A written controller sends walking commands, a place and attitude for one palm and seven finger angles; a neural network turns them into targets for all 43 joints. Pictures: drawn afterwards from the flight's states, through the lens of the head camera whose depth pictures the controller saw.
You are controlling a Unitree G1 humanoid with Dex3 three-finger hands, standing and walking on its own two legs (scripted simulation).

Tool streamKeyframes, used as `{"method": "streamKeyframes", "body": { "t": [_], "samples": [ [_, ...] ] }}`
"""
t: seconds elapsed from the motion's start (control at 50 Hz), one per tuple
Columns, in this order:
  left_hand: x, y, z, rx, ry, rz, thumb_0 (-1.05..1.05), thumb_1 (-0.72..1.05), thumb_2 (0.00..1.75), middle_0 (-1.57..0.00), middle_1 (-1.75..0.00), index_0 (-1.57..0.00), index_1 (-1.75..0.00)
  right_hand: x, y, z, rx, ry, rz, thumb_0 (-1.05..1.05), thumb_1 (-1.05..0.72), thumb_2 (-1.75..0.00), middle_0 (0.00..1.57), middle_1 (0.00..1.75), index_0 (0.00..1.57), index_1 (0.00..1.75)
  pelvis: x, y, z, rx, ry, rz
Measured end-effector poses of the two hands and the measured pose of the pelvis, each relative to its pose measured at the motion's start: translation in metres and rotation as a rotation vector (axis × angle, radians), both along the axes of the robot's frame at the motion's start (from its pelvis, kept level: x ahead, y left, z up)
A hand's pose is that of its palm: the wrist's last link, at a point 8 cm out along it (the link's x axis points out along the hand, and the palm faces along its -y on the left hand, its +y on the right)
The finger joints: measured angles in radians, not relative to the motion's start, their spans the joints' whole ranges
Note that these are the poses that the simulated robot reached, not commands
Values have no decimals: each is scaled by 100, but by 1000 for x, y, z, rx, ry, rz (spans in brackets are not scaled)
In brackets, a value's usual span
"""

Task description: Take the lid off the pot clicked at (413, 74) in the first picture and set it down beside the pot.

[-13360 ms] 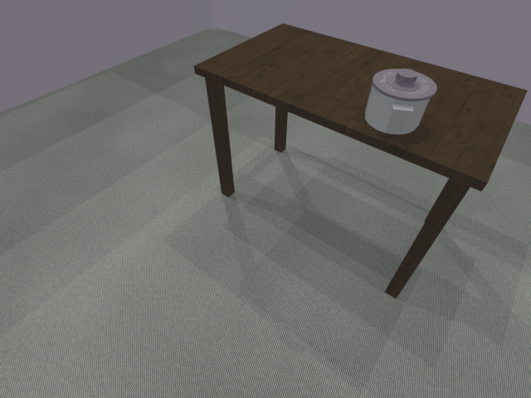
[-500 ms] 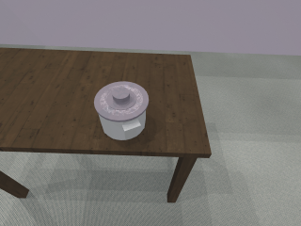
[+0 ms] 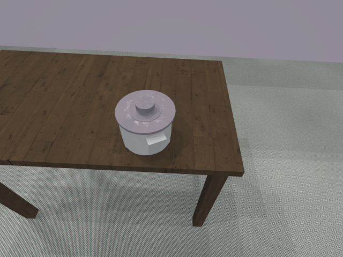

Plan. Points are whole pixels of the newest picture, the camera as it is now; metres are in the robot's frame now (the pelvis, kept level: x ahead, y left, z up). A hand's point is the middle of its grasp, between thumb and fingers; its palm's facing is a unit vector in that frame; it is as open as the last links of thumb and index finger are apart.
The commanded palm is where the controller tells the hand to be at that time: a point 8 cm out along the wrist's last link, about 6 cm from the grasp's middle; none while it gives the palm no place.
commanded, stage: come to a stop and stand still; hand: left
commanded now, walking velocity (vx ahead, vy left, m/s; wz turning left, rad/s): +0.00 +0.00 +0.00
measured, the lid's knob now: (145, 104) +0.48 +0.11 +0.07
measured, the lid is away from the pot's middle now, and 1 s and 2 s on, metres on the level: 0.00 0.00 0.00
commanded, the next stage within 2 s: look again from close up in 0.38 s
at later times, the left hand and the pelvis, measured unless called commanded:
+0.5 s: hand out of the picture -0.05 +0.18 -0.18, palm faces +0.03 -0.99 -0.14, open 7.4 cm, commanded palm none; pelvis -0.01 +0.03 +0.00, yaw +1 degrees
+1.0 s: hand out of the picture +0.04 +0.22 -0.19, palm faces +0.05 -0.98 -0.18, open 7.3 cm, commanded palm none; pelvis +0.03 +0.06 -0.01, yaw +1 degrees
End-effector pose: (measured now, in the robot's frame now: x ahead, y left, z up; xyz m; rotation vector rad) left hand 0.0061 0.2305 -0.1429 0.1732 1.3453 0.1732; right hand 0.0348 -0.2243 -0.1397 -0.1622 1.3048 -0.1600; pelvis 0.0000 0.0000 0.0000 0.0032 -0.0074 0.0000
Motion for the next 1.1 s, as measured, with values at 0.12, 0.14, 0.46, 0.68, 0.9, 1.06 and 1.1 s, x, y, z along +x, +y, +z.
{"method": "streamKeyframes", "body": {
  "t": [0.12, 0.14, 0.46, 0.68, 0.9, 1.06, 1.1],
  "samples": [
    [-7, 11, 2, 0, -29, -2, 0, 91, 90, -20, -30, -20, -30, -13, 8, 1, 5, -1, 22, 1, -95, -90, 20, 30, 20, 30, -10, 9, 1, -5, -10, 9],
    [-9, 12, 1, -4, -26, -2, 0, 91, 90, -20, -30, -20, -30, -16, 9, 2, 6, 5, 23, 1, -95, -90, 20, 30, 20, 30, -11, 10, 1, -6, -9, 9],
    [-60, 3, -7, -88, 133, 34, 0, 91, 90, -20, -30, -20, -30, -67, 48, 2, 42, 153, -7, 1, -92, -90, 20, 30, 20, 30, -5, 30, 1, -11, 12, 17],
    [-34, 30, -7, -38, 90, 40, 0, 91, 90, -20, -30, -20, -30, -33, 61, -17, 47, 91, 21, 2, -93, -90, 20, 30, 20, 30, 10, 52, -9, -21, 35, 29],
    [14, 42, -12, -29, 5, 26, 0, 91, 90, -20, -30, -20, -30, 16, 51, -6, -10, -9, 40, 2, -94, -90, 20, 30, 20, 30, 28, 56, -9, -12, 28, 20],
    [25, 41, -16, -49, -6, 23, 0, 91, 90, -20, -30, -20, -30, 34, 51, 2, -31, -32, 52, 1, -93, -90, 20, 30, 20, 30, 32, 55, -8, -14, 22, 20],
    [24, 41, -17, -52, -1, 24, 0, 91, 90, -20, -30, -20, -30, 36, 51, 3, -33, -30, 54, 1, -93, -90, 20, 30, 20, 30, 33, 55, -7, -14, 22, 21]
  ]
}}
